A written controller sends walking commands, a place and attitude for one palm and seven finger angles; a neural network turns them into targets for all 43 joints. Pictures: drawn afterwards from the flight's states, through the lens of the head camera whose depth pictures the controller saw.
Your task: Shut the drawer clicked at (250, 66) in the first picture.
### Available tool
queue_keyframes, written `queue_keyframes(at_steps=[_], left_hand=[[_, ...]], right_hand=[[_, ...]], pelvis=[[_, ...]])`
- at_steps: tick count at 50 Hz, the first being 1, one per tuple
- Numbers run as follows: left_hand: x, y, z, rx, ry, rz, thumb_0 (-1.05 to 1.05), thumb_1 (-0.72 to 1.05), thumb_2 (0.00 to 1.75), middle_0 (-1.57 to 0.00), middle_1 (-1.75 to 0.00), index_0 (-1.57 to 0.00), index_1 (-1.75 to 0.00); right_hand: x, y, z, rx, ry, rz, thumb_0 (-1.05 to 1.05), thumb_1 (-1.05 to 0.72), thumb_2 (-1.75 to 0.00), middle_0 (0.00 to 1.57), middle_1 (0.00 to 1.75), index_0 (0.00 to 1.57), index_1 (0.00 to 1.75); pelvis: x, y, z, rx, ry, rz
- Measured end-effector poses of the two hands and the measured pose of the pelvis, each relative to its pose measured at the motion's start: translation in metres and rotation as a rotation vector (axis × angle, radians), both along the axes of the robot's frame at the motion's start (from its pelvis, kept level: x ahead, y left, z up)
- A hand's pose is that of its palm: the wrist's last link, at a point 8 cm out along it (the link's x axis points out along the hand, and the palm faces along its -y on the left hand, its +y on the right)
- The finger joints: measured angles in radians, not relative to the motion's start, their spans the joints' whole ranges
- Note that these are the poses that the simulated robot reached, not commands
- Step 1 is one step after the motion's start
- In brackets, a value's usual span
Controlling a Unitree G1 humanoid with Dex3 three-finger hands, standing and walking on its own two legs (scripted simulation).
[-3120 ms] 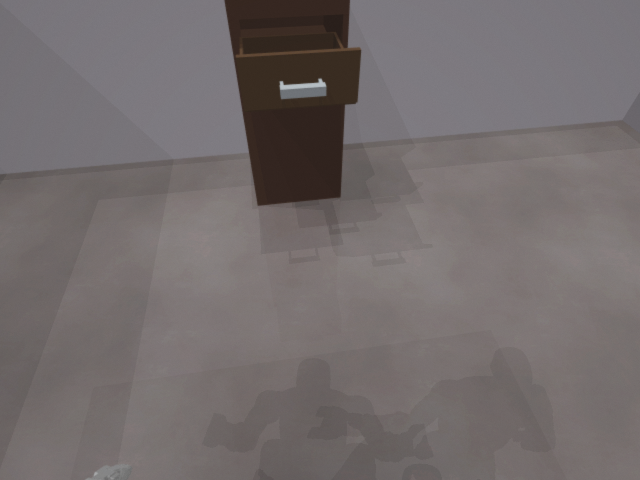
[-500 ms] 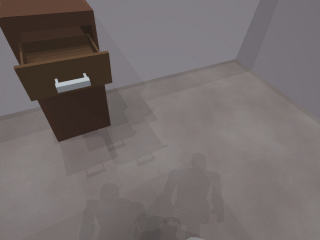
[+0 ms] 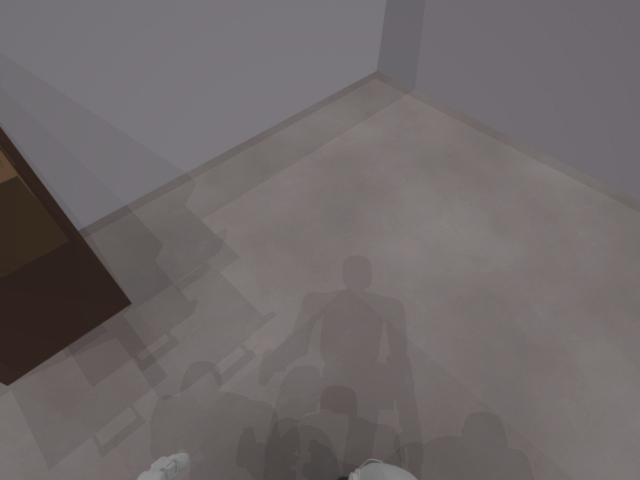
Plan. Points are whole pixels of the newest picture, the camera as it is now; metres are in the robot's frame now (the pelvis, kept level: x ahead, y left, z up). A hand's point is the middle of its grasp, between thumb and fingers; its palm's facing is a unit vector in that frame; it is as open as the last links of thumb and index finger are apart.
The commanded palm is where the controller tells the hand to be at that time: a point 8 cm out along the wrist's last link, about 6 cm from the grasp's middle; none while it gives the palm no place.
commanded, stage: turn to face it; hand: left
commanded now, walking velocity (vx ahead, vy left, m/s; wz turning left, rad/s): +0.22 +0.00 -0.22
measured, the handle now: out of the picture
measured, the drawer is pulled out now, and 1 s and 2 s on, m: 0.29 0.29 0.29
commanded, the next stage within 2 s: take the last steps up to it in 1.48 s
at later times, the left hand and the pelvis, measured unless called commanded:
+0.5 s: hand out of the picture +0.13 +0.22 -0.17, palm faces +0.22 -0.96 -0.17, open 7.3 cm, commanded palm none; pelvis +0.14 +0.04 +0.01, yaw +9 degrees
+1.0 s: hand (171, 427) +0.20 +0.22 -0.11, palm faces +0.41 -0.86 -0.30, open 7.3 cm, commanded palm none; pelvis +0.17 -0.02 +0.02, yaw +25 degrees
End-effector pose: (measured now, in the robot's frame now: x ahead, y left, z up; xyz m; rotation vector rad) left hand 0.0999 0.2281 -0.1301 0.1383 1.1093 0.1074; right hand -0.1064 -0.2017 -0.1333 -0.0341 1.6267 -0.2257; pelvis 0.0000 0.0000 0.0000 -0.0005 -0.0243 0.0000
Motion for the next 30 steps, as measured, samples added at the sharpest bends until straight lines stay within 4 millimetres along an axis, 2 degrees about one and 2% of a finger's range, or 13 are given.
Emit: queue_keyframes(at_steps=[4, 7, 9, 11, 17, 22, 25, 30], left_hand=[[0.008, 0.000, 0.010, 0.030, 0.069, -0.007, 0.00, 0.92, 0.90, -0.20, -0.30, -0.20, -0.30], [0.013, 0.004, 0.019, 0.056, 0.113, -0.017, 0.00, 0.93, 0.90, -0.20, -0.30, -0.20, -0.30], [0.016, 0.006, 0.022, 0.057, 0.130, -0.010, 0.00, 0.93, 0.90, -0.20, -0.30, -0.20, -0.30], [0.020, 0.006, 0.023, 0.048, 0.137, 0.009, 0.00, 0.92, 0.90, -0.20, -0.30, -0.20, -0.30], [0.026, 0.015, 0.013, 0.009, 0.142, 0.125, 0.01, 0.93, 0.90, -0.20, -0.30, -0.20, -0.30], [0.017, 0.032, -0.010, -0.030, 0.195, 0.227, 0.00, 0.92, 0.90, -0.20, -0.30, -0.20, -0.30], [0.013, 0.044, -0.011, -0.025, 0.242, 0.253, 0.00, 0.92, 0.90, -0.20, -0.30, -0.20, -0.30], [0.021, 0.063, 0.004, 0.000, 0.236, 0.288, 0.00, 0.91, 0.90, -0.20, -0.30, -0.20, -0.30]], right_hand=[[0.100, -0.021, 0.005, -0.047, -0.202, 0.021, 0.01, -0.91, -0.90, 0.20, 0.30, 0.20, 0.30], [0.170, -0.030, 0.015, -0.071, -0.350, 0.046, 0.00, -0.91, -0.90, 0.19, 0.30, 0.20, 0.30], [0.206, -0.030, 0.021, -0.076, -0.411, 0.065, 0.00, -0.91, -0.90, 0.19, 0.30, 0.20, 0.30], [0.235, -0.027, 0.024, -0.071, -0.441, 0.087, 0.00, -0.91, -0.90, 0.19, 0.30, 0.20, 0.30], [0.293, -0.001, 0.023, -0.039, -0.415, 0.205, 0.00, -0.91, -0.90, 0.19, 0.30, 0.20, 0.30], [0.336, 0.020, 0.018, -0.054, -0.406, 0.310, -0.01, -0.92, -0.90, 0.19, 0.30, 0.20, 0.30], [0.349, 0.029, 0.021, -0.059, -0.412, 0.336, 0.00, -0.92, -0.90, 0.20, 0.30, 0.20, 0.30], [0.356, 0.032, 0.031, -0.069, -0.382, 0.363, 0.00, -0.92, -0.90, 0.20, 0.30, 0.20, 0.30]], pelvis=[[0.028, -0.004, 0.014, -0.007, 0.002, -0.029], [0.048, -0.003, 0.022, -0.006, 0.014, -0.036], [0.060, -0.001, 0.026, -0.007, 0.018, -0.029], [0.074, 0.002, 0.028, -0.010, 0.019, -0.015], [0.110, 0.017, 0.025, -0.026, 0.005, 0.066], [0.132, 0.037, 0.011, -0.028, 0.005, 0.139], [0.136, 0.045, 0.012, -0.019, 0.007, 0.150], [0.143, 0.050, 0.023, -0.027, 0.023, 0.192]])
